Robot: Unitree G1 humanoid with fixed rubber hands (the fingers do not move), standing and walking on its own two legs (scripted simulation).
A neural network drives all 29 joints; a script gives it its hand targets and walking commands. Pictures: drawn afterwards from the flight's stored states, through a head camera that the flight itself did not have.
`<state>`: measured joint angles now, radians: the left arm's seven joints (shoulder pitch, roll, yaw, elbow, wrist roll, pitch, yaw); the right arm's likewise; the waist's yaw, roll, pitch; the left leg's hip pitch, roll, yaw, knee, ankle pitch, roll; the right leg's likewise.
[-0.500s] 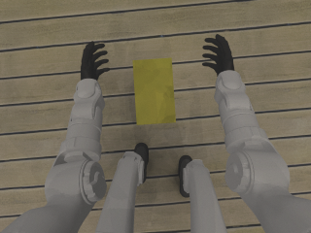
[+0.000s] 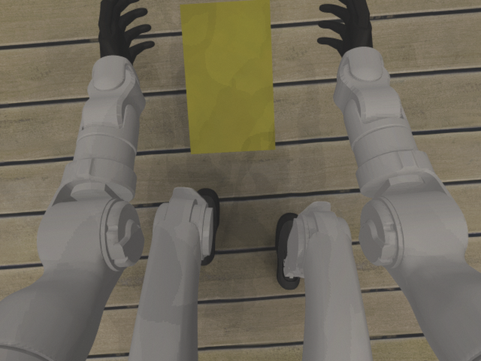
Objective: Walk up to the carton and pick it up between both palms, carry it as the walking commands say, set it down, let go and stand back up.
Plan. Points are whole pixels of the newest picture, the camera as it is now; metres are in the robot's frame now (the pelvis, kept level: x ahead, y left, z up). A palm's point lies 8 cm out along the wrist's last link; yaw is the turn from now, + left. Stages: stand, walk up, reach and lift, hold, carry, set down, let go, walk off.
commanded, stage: reach and lift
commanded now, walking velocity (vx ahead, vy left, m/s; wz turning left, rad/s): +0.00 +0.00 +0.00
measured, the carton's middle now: (231, 92) +0.49 +0.08 -0.36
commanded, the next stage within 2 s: none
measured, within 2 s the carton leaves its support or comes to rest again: leaves its support in 1.84 s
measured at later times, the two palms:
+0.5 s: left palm (149, 80) +0.49 +0.23 -0.28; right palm (319, 77) +0.52 -0.09 -0.28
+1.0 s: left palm (156, 77) +0.50 +0.22 -0.28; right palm (318, 72) +0.53 -0.08 -0.29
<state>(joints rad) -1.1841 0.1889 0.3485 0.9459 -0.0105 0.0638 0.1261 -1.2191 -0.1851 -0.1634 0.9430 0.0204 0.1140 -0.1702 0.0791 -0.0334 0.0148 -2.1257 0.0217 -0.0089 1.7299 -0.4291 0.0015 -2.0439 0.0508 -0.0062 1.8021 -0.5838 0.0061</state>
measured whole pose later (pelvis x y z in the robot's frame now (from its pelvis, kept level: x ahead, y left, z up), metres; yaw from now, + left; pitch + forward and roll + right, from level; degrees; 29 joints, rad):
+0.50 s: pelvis -0.03 +0.00 -0.09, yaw +1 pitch +38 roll -1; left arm -1.45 0.31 0.16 1.13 -0.17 0.02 0.15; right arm -1.47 -0.30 -0.03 1.12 0.17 0.06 -0.15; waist 0.08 -0.03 0.39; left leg -2.26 0.02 0.01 2.02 -0.42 0.02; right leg -2.17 0.05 0.01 2.12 -0.61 0.02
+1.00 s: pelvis -0.02 -0.01 -0.11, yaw +0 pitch +36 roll +1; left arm -1.49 0.30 0.19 1.24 -0.17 0.00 0.12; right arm -1.51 -0.29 0.02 1.18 0.20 0.06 -0.13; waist 0.10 -0.04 0.38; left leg -2.29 0.04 -0.01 2.11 -0.45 -0.01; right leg -2.22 0.07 -0.01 2.21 -0.62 0.00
